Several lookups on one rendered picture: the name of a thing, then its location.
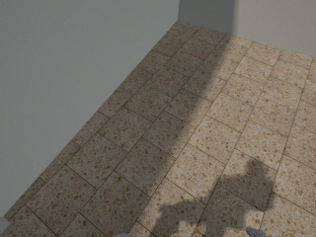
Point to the right robot hand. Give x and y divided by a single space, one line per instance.
253 232

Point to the panel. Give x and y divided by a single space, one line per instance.
3 224

